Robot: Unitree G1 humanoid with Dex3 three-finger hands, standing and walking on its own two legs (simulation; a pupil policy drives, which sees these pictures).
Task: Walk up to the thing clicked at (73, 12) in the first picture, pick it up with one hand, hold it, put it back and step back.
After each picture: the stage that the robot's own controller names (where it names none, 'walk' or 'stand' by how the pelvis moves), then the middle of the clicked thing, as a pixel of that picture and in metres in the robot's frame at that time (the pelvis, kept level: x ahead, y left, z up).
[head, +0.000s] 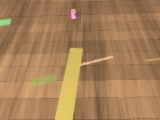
stand; (73, 13) +1.93 +0.17 -0.72
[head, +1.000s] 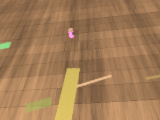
walk; (71, 33) +1.79 +0.34 -0.70
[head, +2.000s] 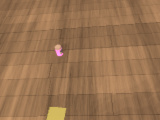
walk; (58, 50) +1.19 +0.40 -0.71
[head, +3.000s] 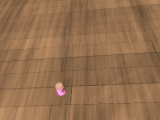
walk; (60, 89) +0.76 +0.32 -0.72
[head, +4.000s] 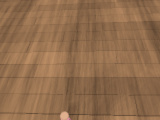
walk; (65, 118) +0.50 +0.23 -0.71
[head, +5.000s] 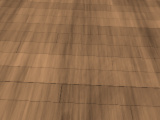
stand; out of the picture +0.40 +0.19 -0.70
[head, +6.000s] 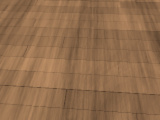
stand; out of the picture +0.37 +0.20 -0.72
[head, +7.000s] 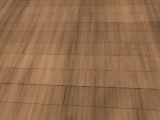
stand; out of the picture +0.34 +0.24 -0.71
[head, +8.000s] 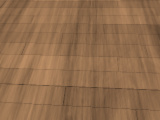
stand; out of the picture +0.35 +0.22 -0.72
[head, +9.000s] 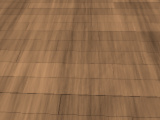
stand; out of the picture +0.32 +0.24 -0.72
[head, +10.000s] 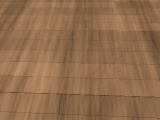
stand; out of the picture +0.31 +0.24 -0.73
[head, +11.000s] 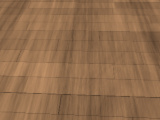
stand; out of the picture +0.31 +0.23 -0.73
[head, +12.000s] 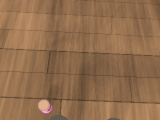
go down; (45, 106) +0.34 +0.24 -0.57
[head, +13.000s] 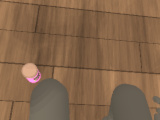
go down; (31, 73) +0.38 +0.28 -0.32
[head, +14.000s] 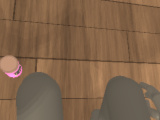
close in; (11, 67) +0.38 +0.30 -0.28
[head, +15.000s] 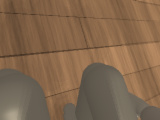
close; out of the picture +0.34 +0.32 -0.21
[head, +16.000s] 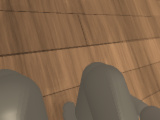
close; out of the picture +0.33 +0.33 -0.21
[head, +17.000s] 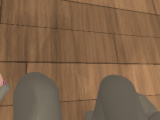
lift; out of the picture +0.28 +0.30 -0.11
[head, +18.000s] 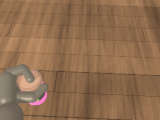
lift; (33, 88) +0.32 +0.18 +0.03
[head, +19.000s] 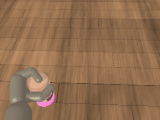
hold; (41, 89) +0.32 +0.17 +0.01
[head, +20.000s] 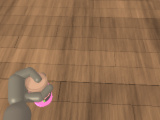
hold; (39, 90) +0.32 +0.18 +0.00
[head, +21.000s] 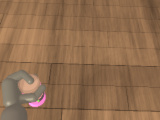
crouch; (33, 91) +0.33 +0.19 -0.07
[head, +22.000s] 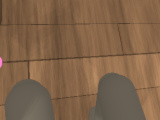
lower; out of the picture +0.41 +0.30 -0.12
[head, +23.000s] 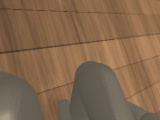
lower; out of the picture +0.36 +0.34 -0.22
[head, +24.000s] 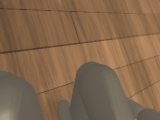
lower; out of the picture +0.35 +0.35 -0.21
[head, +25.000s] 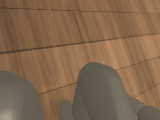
lower; out of the picture +0.34 +0.35 -0.21
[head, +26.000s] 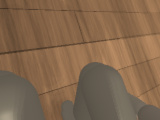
lower; out of the picture +0.34 +0.35 -0.21
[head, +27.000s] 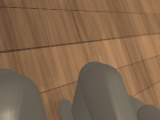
open; out of the picture +0.32 +0.33 -0.21
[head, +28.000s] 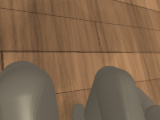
stand; out of the picture +0.34 +0.32 -0.22
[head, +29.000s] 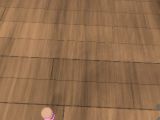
stand; (48, 114) +0.34 +0.24 -0.57
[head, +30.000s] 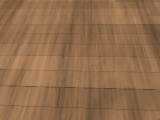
stand; out of the picture +0.33 +0.24 -0.66
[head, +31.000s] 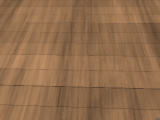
stand; out of the picture +0.33 +0.23 -0.66
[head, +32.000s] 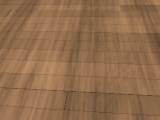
stand; out of the picture +0.36 +0.22 -0.72
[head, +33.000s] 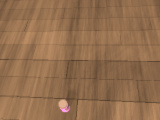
walk; (64, 106) +0.45 +0.25 -0.70
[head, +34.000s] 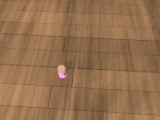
walk; (62, 71) +0.75 +0.19 -0.69
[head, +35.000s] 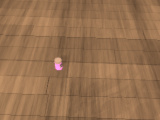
stand; (58, 63) +0.98 +0.24 -0.71
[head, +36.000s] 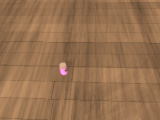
stand; (63, 68) +0.98 +0.24 -0.72
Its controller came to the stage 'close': yes
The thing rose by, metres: 0.70
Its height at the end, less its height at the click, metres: +0.00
